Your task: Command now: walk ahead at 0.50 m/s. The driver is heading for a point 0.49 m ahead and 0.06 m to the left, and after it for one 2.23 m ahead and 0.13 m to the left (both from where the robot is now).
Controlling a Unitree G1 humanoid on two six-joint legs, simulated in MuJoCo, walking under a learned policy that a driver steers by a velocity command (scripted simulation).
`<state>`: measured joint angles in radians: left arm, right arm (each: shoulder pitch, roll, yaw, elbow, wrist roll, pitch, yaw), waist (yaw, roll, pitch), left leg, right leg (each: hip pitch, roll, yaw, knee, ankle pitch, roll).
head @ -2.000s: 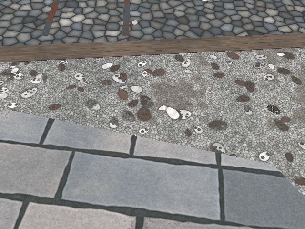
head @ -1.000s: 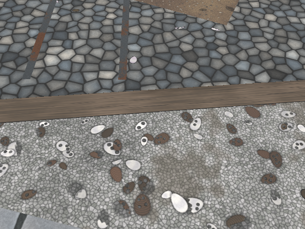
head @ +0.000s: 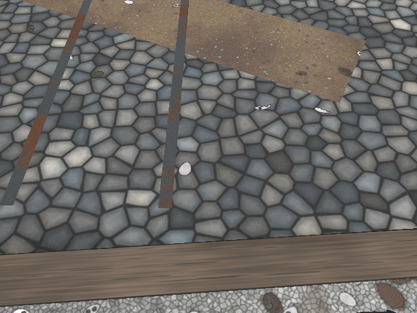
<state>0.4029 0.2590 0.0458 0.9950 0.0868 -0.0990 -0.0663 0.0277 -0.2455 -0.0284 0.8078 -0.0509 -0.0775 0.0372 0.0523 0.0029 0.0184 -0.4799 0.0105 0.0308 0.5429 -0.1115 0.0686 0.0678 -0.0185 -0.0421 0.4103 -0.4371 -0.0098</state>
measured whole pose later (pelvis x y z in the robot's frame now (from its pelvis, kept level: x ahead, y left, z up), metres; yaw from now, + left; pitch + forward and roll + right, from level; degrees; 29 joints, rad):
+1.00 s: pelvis +0.60 -0.01 -0.01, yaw -1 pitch +2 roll -4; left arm 0.56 0.13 0.01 1.04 0.08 -0.11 -0.04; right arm 0.06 -0.17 0.00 0.86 -0.08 -0.07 0.05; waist 0.12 0.06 -0.01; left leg -0.65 0.13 -0.03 0.50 0.40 0.04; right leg -0.02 0.09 -0.06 0.51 -0.52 -0.04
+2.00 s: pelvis +1.20 +0.02 -0.10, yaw -1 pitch +3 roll -1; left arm 0.34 0.21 0.07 0.98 0.00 -0.07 0.01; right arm 0.03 -0.24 -0.06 0.93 0.00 -0.06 -0.01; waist 0.05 0.04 0.01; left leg -0.64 0.08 -0.04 0.63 0.03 0.01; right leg -0.11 0.05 -0.05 0.29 -0.22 -0.05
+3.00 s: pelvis +1.34 +0.03 -0.11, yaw -1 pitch -1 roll +0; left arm 0.22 0.19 0.04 1.10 0.00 -0.01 0.04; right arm 0.11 -0.21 -0.05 1.07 0.01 0.02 -0.03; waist 0.01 0.00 0.04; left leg -0.27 0.00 0.01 0.51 -0.22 0.00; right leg -0.15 -0.02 -0.01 0.51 -0.34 0.01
